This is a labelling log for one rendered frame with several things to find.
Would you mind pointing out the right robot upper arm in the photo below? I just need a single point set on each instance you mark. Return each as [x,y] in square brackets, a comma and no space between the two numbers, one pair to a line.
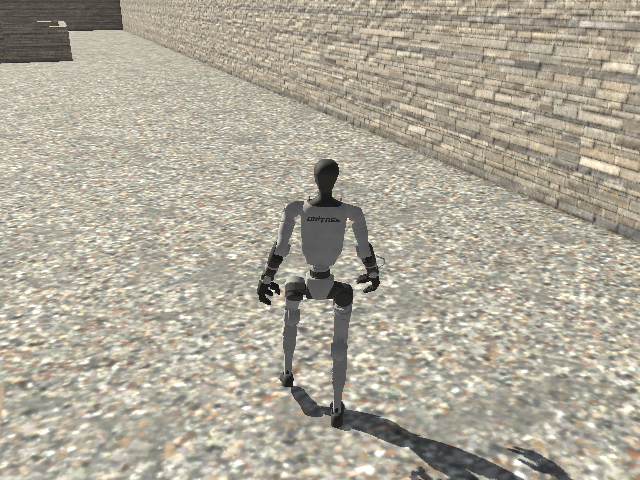
[354,213]

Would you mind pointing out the right robot shin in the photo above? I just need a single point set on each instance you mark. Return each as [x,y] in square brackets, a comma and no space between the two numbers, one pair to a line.
[338,379]

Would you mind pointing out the robot right forearm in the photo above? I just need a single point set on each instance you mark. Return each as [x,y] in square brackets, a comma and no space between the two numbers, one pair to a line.
[370,264]

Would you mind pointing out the robot right hand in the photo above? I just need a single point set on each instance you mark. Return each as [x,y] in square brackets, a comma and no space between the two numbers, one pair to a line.
[365,278]

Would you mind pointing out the humanoid robot torso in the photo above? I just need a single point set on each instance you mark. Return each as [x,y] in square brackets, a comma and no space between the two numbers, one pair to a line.
[322,236]

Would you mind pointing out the left robot upper arm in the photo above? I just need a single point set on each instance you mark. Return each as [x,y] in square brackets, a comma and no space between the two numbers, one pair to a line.
[287,223]

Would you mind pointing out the robot left hand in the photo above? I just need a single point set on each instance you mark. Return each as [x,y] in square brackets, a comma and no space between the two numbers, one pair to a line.
[263,289]

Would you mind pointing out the robot left forearm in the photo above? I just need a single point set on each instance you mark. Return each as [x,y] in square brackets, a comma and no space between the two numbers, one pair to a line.
[271,266]

